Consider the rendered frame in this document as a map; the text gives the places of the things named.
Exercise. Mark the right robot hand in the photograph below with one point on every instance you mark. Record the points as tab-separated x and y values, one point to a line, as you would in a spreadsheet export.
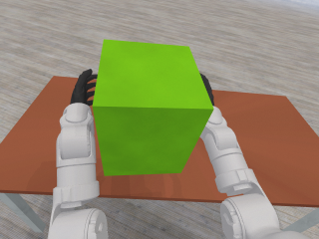
208	88

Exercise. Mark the table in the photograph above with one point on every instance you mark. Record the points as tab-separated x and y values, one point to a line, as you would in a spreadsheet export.
276	142

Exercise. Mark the robot right upper arm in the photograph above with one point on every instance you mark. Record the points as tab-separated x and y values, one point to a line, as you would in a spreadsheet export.
251	216

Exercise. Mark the left robot hand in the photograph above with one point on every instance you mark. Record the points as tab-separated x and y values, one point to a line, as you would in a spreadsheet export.
80	93

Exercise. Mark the robot left upper arm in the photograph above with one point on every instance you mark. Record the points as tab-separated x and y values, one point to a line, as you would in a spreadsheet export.
80	224

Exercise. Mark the right robot forearm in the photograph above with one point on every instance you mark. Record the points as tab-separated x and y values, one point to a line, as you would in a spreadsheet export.
233	176

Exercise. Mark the carton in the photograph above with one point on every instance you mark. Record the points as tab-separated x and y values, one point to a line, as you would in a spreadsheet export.
150	107

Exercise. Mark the left robot forearm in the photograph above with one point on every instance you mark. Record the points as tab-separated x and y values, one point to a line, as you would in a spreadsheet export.
77	182

